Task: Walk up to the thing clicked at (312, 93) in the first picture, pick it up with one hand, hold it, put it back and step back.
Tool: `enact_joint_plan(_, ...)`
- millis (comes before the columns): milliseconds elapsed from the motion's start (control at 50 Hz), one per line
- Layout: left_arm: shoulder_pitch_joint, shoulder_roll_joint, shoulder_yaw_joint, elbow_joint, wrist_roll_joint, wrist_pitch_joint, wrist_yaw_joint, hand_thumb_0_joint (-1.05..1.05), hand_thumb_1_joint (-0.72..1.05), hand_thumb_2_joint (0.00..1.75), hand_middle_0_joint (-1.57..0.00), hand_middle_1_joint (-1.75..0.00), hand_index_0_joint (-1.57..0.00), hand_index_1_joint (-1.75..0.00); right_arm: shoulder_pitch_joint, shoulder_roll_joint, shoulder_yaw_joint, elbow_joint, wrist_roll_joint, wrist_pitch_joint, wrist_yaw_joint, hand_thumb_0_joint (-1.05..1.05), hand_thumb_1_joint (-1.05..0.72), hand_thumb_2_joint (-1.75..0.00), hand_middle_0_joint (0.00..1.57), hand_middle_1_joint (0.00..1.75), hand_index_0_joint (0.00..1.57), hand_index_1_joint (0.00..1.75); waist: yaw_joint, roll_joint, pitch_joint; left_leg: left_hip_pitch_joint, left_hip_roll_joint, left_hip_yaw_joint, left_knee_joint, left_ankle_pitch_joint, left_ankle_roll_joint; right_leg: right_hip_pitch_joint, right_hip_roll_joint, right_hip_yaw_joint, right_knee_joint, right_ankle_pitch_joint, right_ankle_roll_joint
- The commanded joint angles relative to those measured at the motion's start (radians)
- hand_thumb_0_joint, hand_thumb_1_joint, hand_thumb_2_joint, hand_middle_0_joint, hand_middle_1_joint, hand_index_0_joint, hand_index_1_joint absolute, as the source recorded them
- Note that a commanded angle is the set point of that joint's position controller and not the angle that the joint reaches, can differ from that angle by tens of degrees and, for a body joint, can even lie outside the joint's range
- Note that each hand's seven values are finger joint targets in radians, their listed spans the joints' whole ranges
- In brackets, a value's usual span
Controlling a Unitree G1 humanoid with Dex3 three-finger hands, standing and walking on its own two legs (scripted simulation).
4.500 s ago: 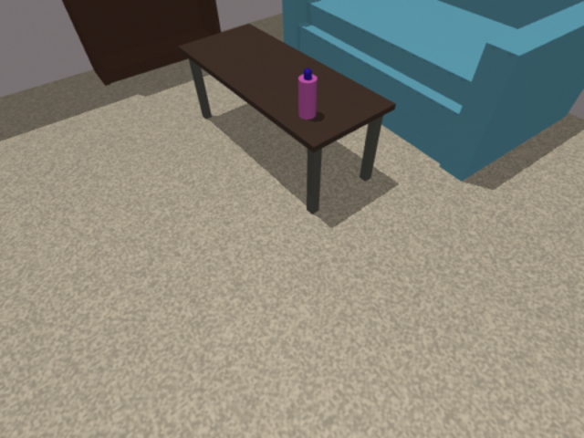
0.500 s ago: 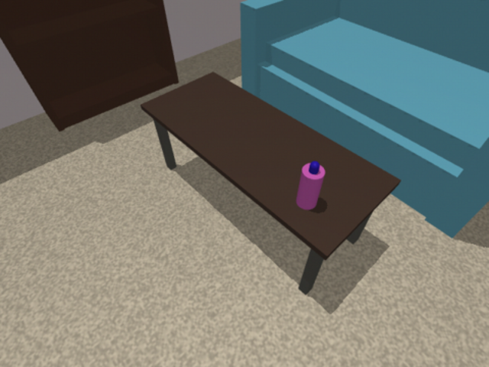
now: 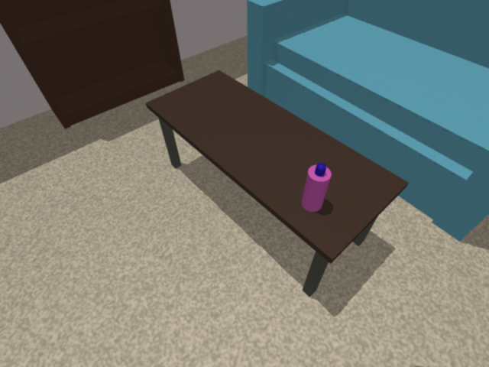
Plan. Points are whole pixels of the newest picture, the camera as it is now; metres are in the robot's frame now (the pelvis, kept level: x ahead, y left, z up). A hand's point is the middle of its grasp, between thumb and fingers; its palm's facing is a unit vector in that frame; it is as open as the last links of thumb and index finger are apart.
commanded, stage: stand
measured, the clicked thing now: (316, 185) +0.68 -0.22 -0.26
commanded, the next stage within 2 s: none
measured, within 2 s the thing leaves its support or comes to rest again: neither
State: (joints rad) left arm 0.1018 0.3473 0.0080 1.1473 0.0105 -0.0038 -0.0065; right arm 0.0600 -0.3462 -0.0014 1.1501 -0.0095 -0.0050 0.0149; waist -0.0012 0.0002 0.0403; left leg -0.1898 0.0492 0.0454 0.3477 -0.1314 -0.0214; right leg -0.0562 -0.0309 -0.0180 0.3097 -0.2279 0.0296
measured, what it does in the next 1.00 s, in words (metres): stands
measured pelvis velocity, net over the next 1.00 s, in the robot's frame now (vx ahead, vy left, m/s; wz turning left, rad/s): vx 0.00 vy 0.01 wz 0.01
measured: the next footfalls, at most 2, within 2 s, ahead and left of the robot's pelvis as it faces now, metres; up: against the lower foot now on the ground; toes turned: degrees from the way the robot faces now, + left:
none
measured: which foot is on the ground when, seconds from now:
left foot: down 0.00-1.00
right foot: down 0.00-1.00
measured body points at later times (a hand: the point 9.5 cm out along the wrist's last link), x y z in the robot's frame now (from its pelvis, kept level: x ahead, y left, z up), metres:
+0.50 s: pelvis +0.00 +0.01 +0.00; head +0.02 +0.01 +0.45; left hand +0.08 +0.31 -0.14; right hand +0.09 -0.29 -0.13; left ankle +0.04 +0.13 -0.75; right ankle -0.04 -0.14 -0.75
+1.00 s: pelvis +0.00 +0.01 +0.00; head +0.01 +0.01 +0.45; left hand +0.07 +0.31 -0.14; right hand +0.09 -0.29 -0.13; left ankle +0.04 +0.13 -0.75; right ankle -0.04 -0.14 -0.75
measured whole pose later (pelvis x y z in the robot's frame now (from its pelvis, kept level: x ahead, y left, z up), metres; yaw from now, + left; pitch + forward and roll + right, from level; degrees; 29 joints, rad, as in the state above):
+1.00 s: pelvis +0.00 +0.01 +0.00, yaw +0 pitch -2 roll +0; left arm 0.13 0.35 0.00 1.12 0.01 0.00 0.00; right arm 0.09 -0.35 0.00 1.15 -0.01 0.00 0.02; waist 0.00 -0.01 0.05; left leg -0.18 0.03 0.04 0.35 -0.14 -0.01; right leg -0.04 -0.05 -0.02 0.30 -0.23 0.04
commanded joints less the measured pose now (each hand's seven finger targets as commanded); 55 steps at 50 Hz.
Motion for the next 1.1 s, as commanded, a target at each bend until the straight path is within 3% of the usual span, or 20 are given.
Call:
enact_joint_plan(0, -0.038, 0.22, 0.042, -0.065, 0.001, -0.03, 0.016, 0.0, 0.9, 0.9, -0.2, -0.3, -0.2, -0.3, -0.04, -0.207, -0.04, -0.061, 0.002, -0.025, -0.016, 0.0, -0.9, -0.9, 0.2, 0.3, 0.2, 0.3, -0.009, -0.011, -0.078, 0.11, 0.103, -0.096, -0.033, 0.15, 0.035, -0.059, -0.117, 0.07, -0.066, 0.158, -0.035)
enact_joint_plan(60, -0.024, 0.216, 0.04, -0.068, -0.002, -0.03, 0.016, 0.0, 0.9, 0.9, -0.2, -0.3, -0.2, -0.3, -0.046, -0.216, -0.042, -0.061, 0.002, -0.028, -0.017, 0.0, -0.9, -0.9, 0.2, 0.3, 0.2, 0.3, -0.001, 0.014, -0.101, 0.13, 0.105, -0.095, -0.025, 0.224, 0.035, -0.043, -0.116, 0.063, -0.057, 0.211, -0.031)
enact_joint_plan(140, -0.027, 0.216, 0.041, -0.068, 0.002, -0.025, 0.016, 0.0, 0.9, 0.9, -0.2, -0.3, -0.2, -0.3, -0.044, -0.213, -0.041, -0.064, 0.003, -0.024, -0.018, 0.0, -0.9, -0.9, 0.2, 0.3, 0.2, 0.3, -0.006, 0.008, -0.074, 0.112, 0.099, -0.094, -0.038, 0.159, 0.035, -0.051, -0.116, 0.062, -0.069, 0.158, -0.032)
enact_joint_plan(280, -0.027, 0.223, 0.042, -0.074, 0.002, -0.024, 0.016, 0.0, 0.9, 0.9, -0.2, -0.3, -0.2, -0.3, -0.035, -0.215, -0.042, -0.065, 0.002, -0.027, -0.018, 0.0, -0.9, -0.9, 0.2, 0.3, 0.2, 0.3, -0.002, 0.008, -0.087, 0.112, 0.101, -0.099, -0.042, 0.192, 0.035, -0.034, -0.116, 0.054, -0.061, 0.159, -0.035)
enact_joint_plan(380, -0.014, 0.218, 0.038, -0.072, 0.002, -0.022, 0.015, 0.0, 0.9, 0.9, -0.2, -0.3, -0.2, -0.3, -0.038, -0.216, -0.043, -0.064, 0.003, -0.025, -0.017, 0.0, -0.9, -0.9, 0.2, 0.3, 0.2, 0.3, -0.002, 0.001, -0.06, 0.109, 0.097, -0.106, -0.053, 0.146, 0.034, -0.062, -0.111, 0.048, -0.067, 0.11, -0.033)
enact_joint_plan(480, -0.011, 0.217, 0.039, -0.077, 0.001, -0.023, 0.015, 0.0, 0.9, 0.9, -0.2, -0.3, -0.2, -0.3, -0.032, -0.218, -0.045, -0.062, 0.003, -0.027, -0.018, 0.0, -0.9, -0.9, 0.2, 0.3, 0.2, 0.3, -0.002, 0.008, -0.081, 0.122, 0.098, -0.1, -0.037, 0.195, 0.036, -0.042, -0.118, 0.054, -0.066, 0.155, -0.036)
enact_joint_plan(520, -0.014, 0.215, 0.039, -0.077, 0.002, -0.021, 0.015, 0.0, 0.9, 0.9, -0.2, -0.3, -0.2, -0.3, -0.025, -0.218, -0.045, -0.062, 0.002, -0.025, -0.018, 0.0, -0.9, -0.9, 0.2, 0.3, 0.2, 0.3, -0.004, 0.014, -0.07, 0.108, 0.091, -0.097, -0.044, 0.137, 0.037, -0.045, -0.12, 0.058, -0.074, 0.128, -0.039)
enact_joint_plan(640, -0.005, 0.221, 0.041, -0.079, 0.005, -0.019, 0.015, 0.0, 0.9, 0.9, -0.2, -0.3, -0.2, -0.3, -0.026, -0.217, -0.046, -0.065, 0.004, -0.023, -0.018, 0.0, -0.9, -0.9, 0.2, 0.3, 0.2, 0.3, -0.004, -0.002, -0.055, 0.108, 0.094, -0.107, -0.053, 0.118, 0.037, -0.066, -0.113, 0.05, -0.069, 0.089, -0.038)
enact_joint_plan(820, 0.005, 0.219, 0.038, -0.086, 0.003, -0.022, 0.016, 0.0, 0.9, 0.9, -0.2, -0.3, -0.2, -0.3, -0.024, -0.218, -0.046, -0.065, 0.003, -0.023, -0.018, 0.0, -0.9, -0.9, 0.2, 0.3, 0.2, 0.3, -0.001, 0.002, -0.076, 0.123, 0.097, -0.101, -0.032, 0.174, 0.042, -0.049, -0.12, 0.055, -0.066, 0.147, -0.038)
enact_joint_plan(920, 0.01, 0.219, 0.038, -0.082, 0.004, -0.022, 0.016, 0.0, 0.9, 0.9, -0.2, -0.3, -0.2, -0.3, -0.022, -0.222, -0.046, -0.067, 0.004, -0.02, -0.017, 0.0, -0.9, -0.9, 0.2, 0.3, 0.2, 0.3, -0.002, 0.0, -0.057, 0.107, 0.091, -0.102, -0.041, 0.101, 0.043, -0.058, -0.121, 0.058, -0.081, 0.1, -0.038)
enact_joint_plan(1080, 0.014, 0.22, 0.039, -0.088, 0.004, -0.021, 0.016, 0.0, 0.9, 0.9, -0.2, -0.3, -0.2, -0.3, -0.019, -0.222, -0.044, -0.07, 0.003, -0.024, -0.018, 0.0, -0.9, -0.9, 0.2, 0.3, 0.2, 0.3, 0.0, 0.008, -0.071, 0.117, 0.094, -0.101, -0.03, 0.164, 0.043, -0.047, -0.122, 0.054, -0.074, 0.143, -0.037)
